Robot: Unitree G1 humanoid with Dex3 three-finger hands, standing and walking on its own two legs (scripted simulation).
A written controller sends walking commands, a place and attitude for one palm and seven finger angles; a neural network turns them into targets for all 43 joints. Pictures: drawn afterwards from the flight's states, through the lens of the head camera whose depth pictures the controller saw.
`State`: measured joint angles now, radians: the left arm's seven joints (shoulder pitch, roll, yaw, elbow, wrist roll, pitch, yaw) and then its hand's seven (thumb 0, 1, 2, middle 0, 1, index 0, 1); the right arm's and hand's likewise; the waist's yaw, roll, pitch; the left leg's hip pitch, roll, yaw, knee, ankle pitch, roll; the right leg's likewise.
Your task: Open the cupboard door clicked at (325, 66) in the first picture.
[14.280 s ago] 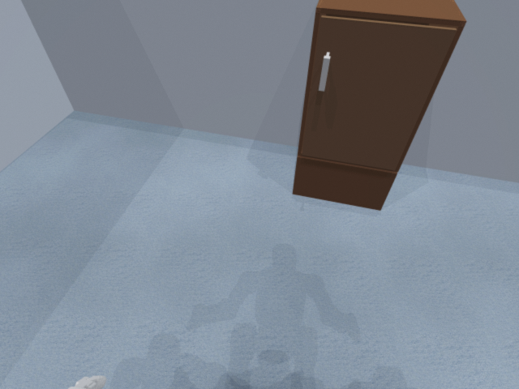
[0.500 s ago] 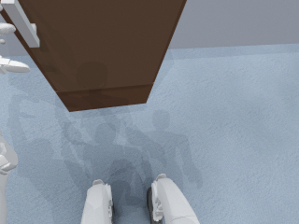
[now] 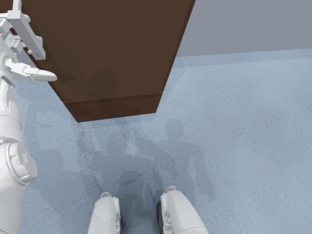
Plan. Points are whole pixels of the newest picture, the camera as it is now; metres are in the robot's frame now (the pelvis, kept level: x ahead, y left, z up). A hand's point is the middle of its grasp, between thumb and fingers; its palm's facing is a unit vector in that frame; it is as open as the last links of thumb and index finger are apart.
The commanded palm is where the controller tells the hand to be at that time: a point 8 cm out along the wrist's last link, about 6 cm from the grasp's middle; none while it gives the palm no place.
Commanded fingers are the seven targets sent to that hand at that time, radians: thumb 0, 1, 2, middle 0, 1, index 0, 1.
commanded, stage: slide the fingers in behind the handle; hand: left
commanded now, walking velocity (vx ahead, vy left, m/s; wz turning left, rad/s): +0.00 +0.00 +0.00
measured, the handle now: (29, 30) +0.59 +0.24 +0.06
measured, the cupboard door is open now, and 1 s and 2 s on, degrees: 0 0 12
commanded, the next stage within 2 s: close the thumb around the handle in 0.66 s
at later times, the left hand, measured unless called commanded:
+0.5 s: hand (39, 51) +0.53 +0.22 +0.06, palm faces +0.09 -1.00 -0.02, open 14.0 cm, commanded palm +0.51 +0.25 +0.06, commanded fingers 0.00 -0.50 0.30 -0.30 -1.20 -0.30 -1.20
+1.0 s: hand (39, 52) +0.53 +0.22 +0.06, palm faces +0.08 -1.00 -0.02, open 12.3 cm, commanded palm +0.51 +0.25 +0.06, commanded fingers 0.00 0.23 0.61 -0.35 -1.28 -0.35 -1.28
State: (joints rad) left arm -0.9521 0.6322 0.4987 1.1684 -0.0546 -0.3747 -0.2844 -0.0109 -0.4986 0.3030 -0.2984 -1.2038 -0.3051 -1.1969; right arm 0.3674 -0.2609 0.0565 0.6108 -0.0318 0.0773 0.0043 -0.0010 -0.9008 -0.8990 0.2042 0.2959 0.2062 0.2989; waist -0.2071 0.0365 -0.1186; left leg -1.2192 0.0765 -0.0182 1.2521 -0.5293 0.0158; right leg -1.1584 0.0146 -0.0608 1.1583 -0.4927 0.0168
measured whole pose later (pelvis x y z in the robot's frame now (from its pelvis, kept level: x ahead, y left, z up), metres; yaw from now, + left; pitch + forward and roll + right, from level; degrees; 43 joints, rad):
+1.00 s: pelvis +0.00 +0.00 +0.00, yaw +0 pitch +28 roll -5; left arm -0.96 0.59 0.47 1.18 -0.05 -0.39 -0.24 -0.01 -0.25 0.41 -0.31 -1.22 -0.32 -1.22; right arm 0.37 -0.26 0.05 0.62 -0.03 0.07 0.01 0.00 -0.90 -0.90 0.20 0.30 0.21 0.30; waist -0.21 0.04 -0.12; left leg -1.22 0.07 -0.02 1.26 -0.53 0.02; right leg -1.17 0.01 -0.06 1.17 -0.49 0.02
